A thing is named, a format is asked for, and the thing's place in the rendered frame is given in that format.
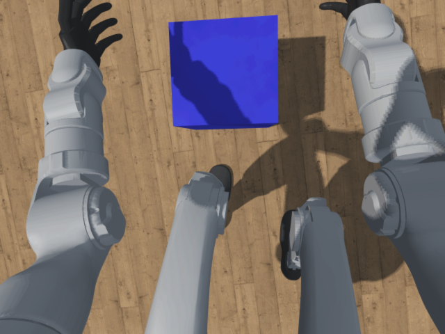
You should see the right robot upper arm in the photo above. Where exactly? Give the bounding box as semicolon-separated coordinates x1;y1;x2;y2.
362;161;445;334

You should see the right robot foot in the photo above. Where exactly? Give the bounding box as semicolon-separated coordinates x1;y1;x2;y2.
280;209;301;280

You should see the left robot upper arm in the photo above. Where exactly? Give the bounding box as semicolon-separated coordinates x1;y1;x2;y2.
0;185;126;334

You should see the right robot forearm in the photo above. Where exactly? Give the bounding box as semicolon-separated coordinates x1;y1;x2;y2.
341;3;445;168

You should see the robot left hand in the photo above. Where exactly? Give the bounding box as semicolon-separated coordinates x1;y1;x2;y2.
58;0;123;67

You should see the carton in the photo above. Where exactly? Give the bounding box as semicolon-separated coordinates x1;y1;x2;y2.
168;15;278;130

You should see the robot left thigh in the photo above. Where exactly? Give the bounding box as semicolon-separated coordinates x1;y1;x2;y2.
144;180;229;334

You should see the robot right hand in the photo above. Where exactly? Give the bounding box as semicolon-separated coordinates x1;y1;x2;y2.
319;0;381;20

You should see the left robot forearm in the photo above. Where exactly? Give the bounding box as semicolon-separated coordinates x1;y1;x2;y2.
26;49;109;251

